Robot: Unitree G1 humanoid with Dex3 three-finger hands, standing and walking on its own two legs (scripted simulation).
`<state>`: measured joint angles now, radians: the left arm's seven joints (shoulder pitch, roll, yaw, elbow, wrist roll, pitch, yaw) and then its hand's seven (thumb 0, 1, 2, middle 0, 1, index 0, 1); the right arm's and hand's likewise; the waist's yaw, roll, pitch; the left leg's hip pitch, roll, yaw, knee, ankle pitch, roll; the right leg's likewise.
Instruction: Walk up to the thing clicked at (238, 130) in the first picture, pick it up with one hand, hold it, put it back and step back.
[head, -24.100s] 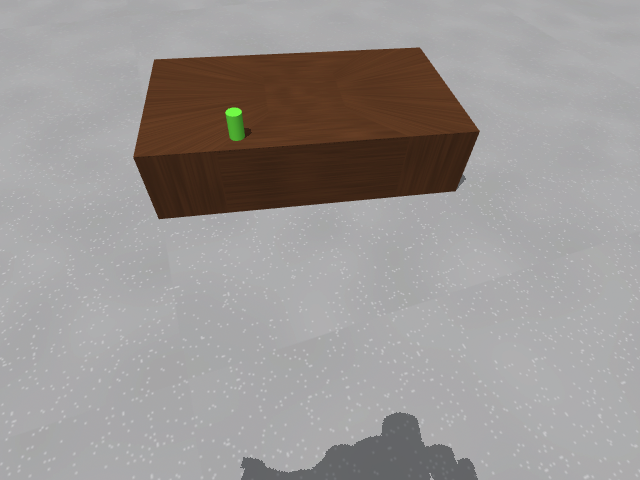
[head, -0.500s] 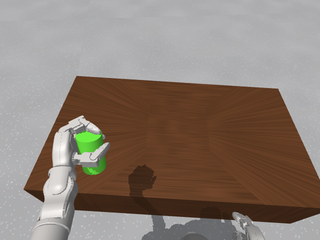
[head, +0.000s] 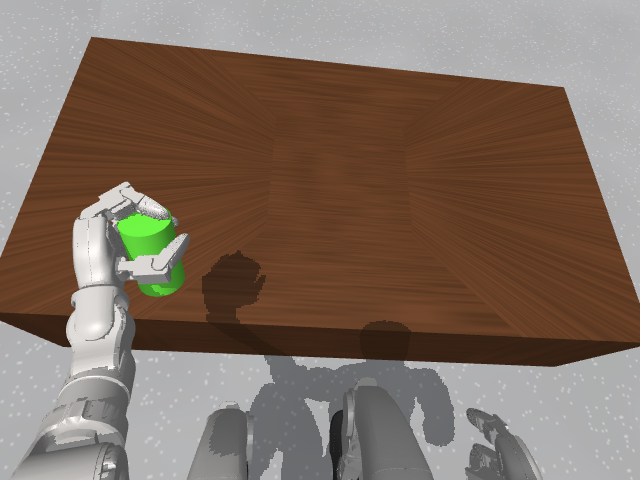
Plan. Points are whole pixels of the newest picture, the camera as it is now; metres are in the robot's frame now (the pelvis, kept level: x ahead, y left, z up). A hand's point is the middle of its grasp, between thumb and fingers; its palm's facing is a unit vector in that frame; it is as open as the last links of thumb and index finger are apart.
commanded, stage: crouch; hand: left
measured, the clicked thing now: (153, 251) +0.40 +0.19 -0.03
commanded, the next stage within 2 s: lower in 0.84 s
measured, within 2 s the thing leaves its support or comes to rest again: neither
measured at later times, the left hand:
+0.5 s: hand (168, 238) +0.45 +0.19 -0.11, palm faces +0.17 -0.99 -0.01, open 6.7 cm
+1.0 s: hand (176, 243) +0.47 +0.19 -0.15, palm faces +0.17 -0.99 -0.04, open 6.7 cm
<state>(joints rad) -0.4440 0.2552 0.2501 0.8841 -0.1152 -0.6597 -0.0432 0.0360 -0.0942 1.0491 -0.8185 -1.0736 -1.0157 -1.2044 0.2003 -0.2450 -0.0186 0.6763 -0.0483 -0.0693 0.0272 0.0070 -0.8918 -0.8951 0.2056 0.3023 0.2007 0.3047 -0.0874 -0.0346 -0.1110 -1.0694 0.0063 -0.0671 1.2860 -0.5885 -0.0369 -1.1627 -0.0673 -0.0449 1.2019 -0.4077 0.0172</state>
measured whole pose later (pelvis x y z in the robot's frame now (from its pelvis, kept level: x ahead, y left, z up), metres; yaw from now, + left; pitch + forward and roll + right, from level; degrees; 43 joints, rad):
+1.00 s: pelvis -0.03 +0.01 -0.14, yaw +0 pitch +35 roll -3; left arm -0.77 0.36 0.38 1.05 -0.05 -0.63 -0.02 0.03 -0.10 1.05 -0.83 -1.06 -1.03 -1.20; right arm 0.17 -0.25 0.03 0.70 -0.07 -0.02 0.05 0.00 -0.92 -0.91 0.21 0.30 0.20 0.30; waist -0.15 0.01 -0.17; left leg -1.71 -0.03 -0.09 1.82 -0.73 -0.03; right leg -1.80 -0.09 -0.03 1.70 -0.50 0.02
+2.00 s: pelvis -0.06 +0.02 -0.23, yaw +0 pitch +34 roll -5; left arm -0.95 0.45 0.38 1.18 0.02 -0.63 -0.01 0.03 -0.11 1.04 -0.86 -1.06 -1.06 -1.18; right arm 0.18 -0.28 0.06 0.70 -0.09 0.00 0.07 0.00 -0.91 -0.90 0.21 0.30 0.20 0.30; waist -0.20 0.01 -0.13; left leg -2.01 -0.08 -0.09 2.13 -0.72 -0.02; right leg -2.08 -0.11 0.00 1.97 -0.48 0.04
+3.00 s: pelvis -0.05 +0.02 -0.17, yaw -1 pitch +35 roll -5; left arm -1.01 0.70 0.47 1.16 -0.04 -0.38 -0.20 -0.01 -0.52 0.10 -0.04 -0.04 -0.04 -0.04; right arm 0.23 -0.31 0.07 0.64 -0.02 0.04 0.01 0.00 -0.89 -0.90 0.21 0.30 0.20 0.31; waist -0.18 0.01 -0.15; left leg -1.84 -0.05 -0.08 1.94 -0.71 0.00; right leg -1.91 -0.10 -0.01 1.77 -0.48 0.05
